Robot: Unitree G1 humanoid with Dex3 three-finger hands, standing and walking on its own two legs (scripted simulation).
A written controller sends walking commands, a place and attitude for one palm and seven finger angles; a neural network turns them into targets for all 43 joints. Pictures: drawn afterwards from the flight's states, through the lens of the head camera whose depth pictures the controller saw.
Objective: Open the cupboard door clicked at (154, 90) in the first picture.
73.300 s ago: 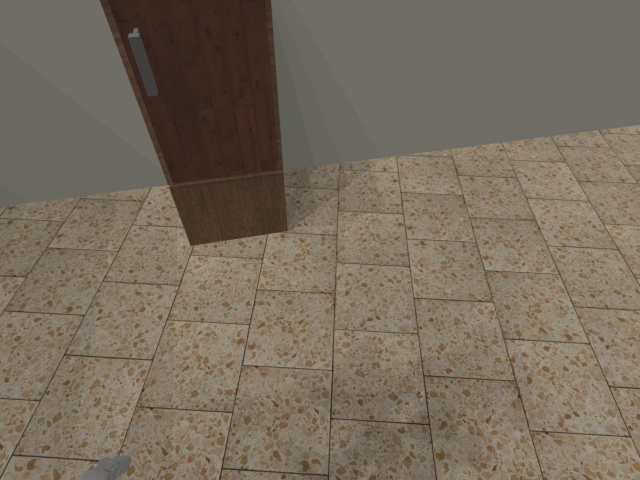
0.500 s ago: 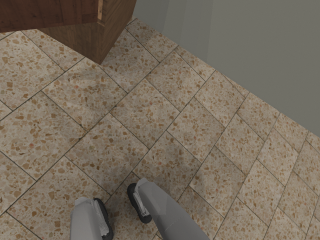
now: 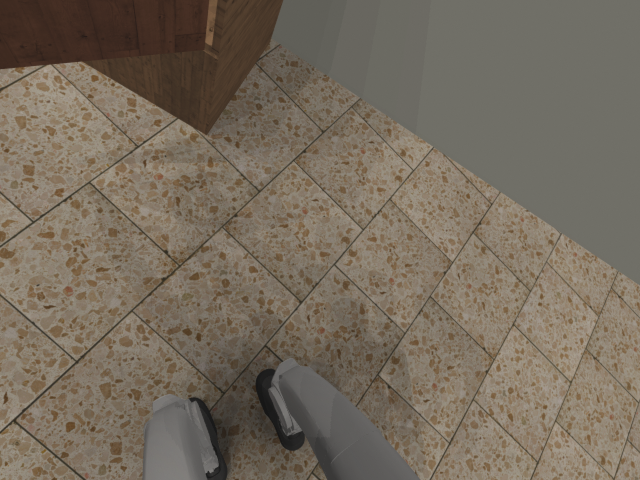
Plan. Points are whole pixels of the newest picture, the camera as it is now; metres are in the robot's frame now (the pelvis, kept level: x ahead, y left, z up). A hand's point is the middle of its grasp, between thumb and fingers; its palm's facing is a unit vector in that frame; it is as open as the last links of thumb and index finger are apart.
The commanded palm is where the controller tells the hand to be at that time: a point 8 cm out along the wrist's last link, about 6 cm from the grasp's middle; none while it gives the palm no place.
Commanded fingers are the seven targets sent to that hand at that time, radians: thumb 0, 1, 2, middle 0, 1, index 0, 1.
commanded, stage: move the hooked fingers beside the handle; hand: left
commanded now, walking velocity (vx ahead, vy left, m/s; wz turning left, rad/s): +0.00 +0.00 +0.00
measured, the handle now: out of the picture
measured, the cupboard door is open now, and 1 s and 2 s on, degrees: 47 47 47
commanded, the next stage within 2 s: none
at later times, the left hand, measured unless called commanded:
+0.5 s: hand out of the picture +0.67 +0.25 +0.11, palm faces +0.09 -1.00 -0.01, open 14.0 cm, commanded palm +0.74 +0.22 +0.11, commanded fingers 0.00 -0.50 0.30 -0.30 -1.20 -0.30 -1.20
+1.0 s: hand out of the picture +0.68 +0.26 +0.12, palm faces +0.10 -0.99 +0.02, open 14.0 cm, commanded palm +0.73 +0.22 +0.11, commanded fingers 0.00 -0.50 0.30 -0.30 -1.20 -0.30 -1.20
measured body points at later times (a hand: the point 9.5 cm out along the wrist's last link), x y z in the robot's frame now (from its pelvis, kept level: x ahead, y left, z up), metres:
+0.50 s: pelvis +0.01 -0.01 +0.00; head +0.27 +0.04 +0.36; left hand +0.66 +0.31 +0.11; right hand -0.14 -0.20 -0.02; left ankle +0.01 +0.05 -0.63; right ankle +0.02 -0.15 -0.63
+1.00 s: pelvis +0.02 -0.01 +0.01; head +0.28 +0.04 +0.37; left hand +0.67 +0.31 +0.12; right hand -0.15 -0.19 +0.00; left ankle +0.01 +0.05 -0.63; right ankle +0.02 -0.15 -0.63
